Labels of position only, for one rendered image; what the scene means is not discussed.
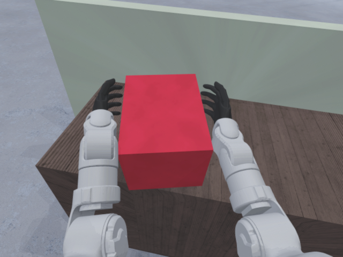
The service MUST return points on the left robot upper arm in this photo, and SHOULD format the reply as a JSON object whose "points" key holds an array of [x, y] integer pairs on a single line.
{"points": [[102, 235]]}

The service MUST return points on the right robot upper arm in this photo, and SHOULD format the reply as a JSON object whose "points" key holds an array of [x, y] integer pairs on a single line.
{"points": [[269, 235]]}

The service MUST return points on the left robot forearm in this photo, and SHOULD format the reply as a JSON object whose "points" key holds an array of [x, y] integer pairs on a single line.
{"points": [[98, 164]]}

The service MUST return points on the right robot forearm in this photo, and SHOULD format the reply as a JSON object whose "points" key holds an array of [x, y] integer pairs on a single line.
{"points": [[249, 194]]}

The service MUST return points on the right robot hand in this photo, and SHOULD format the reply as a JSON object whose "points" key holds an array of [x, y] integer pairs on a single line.
{"points": [[221, 107]]}

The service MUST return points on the carton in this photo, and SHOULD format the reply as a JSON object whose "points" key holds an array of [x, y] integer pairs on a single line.
{"points": [[164, 140]]}

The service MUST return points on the pedestal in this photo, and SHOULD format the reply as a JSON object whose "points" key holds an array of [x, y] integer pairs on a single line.
{"points": [[299, 153]]}

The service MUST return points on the left robot hand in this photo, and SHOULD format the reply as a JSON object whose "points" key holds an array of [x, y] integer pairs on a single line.
{"points": [[101, 101]]}

